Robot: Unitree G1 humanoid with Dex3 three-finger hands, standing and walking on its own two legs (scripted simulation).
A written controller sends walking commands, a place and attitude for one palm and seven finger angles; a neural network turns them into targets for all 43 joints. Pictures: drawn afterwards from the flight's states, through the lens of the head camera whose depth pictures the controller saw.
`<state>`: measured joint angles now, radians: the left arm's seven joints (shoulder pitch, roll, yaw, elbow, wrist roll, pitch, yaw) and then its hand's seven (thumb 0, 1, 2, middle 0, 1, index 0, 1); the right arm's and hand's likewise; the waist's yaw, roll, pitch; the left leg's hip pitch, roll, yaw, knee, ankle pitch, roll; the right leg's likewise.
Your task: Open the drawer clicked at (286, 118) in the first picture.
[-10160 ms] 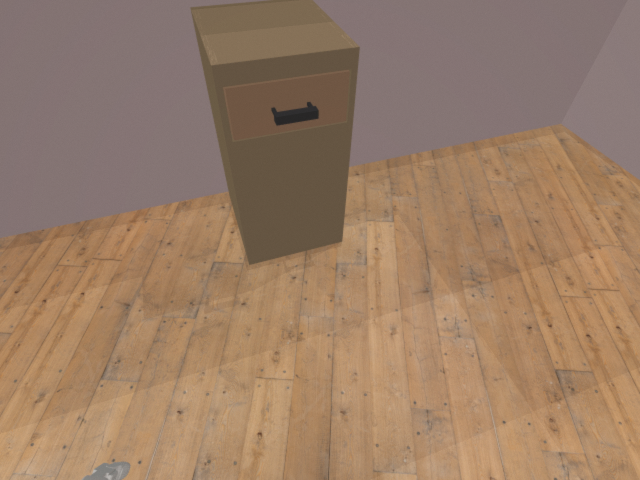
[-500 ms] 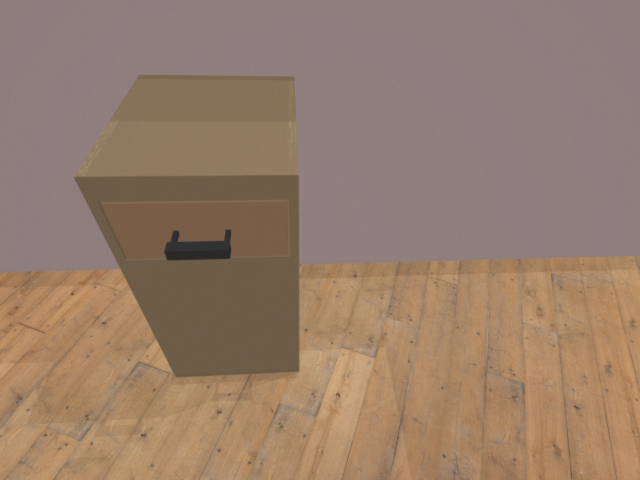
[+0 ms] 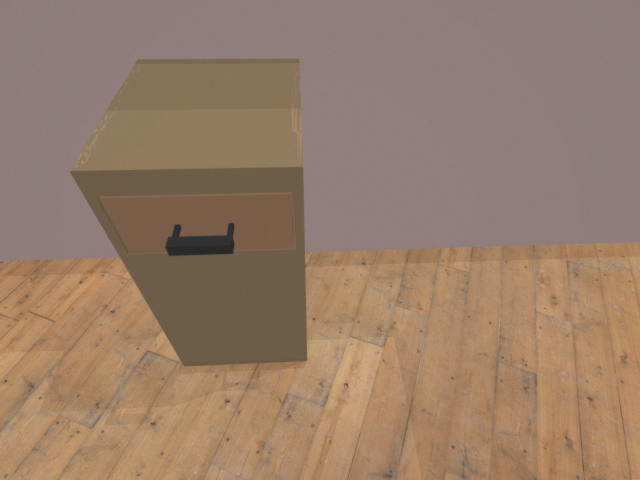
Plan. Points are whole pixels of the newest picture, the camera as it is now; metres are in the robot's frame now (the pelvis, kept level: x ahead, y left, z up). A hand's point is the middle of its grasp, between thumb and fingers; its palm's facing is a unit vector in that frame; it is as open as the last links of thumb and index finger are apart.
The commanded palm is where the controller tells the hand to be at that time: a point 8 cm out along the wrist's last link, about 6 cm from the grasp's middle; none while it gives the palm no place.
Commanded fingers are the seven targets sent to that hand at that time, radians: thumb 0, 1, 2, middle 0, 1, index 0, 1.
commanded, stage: shuffle to correct the standing spot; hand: left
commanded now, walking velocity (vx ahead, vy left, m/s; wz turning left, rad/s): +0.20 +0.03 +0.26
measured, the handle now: (202, 236) +0.56 +0.27 -0.10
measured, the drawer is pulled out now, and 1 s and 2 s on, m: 0.00 0.00 0.00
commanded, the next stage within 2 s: come to a stop and stand still in 0.08 s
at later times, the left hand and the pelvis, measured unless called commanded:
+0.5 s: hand out of the picture +0.10 +0.21 -0.17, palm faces +0.11 -0.97 -0.22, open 7.4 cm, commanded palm none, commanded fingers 0.00 0.90 0.90 -0.20 -0.30 -0.20 -0.30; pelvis +0.09 +0.03 +0.00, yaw +4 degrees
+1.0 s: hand out of the picture +0.11 +0.14 -0.17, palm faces +0.13 -0.97 -0.21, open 7.2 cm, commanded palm none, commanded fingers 0.00 0.90 0.90 -0.20 -0.30 -0.20 -0.30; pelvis +0.08 -0.04 +0.00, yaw +5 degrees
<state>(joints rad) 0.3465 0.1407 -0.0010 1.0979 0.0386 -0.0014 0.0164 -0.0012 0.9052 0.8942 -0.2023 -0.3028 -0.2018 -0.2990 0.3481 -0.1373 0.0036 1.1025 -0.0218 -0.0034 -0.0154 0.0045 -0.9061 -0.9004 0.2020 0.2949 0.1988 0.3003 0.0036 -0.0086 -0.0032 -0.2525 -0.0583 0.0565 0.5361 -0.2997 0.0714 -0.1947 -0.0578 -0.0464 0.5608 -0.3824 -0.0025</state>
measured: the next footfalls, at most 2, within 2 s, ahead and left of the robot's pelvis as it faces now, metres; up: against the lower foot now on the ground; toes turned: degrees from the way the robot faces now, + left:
left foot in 0.26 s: +0.16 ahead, +0.14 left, +0.00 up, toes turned +9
right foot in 0.64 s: +0.13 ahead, -0.07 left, +0.00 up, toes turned +6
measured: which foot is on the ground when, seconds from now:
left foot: down 0.00-0.02, up 0.04-0.24, down 0.26-0.66, up 0.68-0.94, down 0.96-1.00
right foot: down 0.00-0.26, up 0.28-0.62, down 0.64-1.00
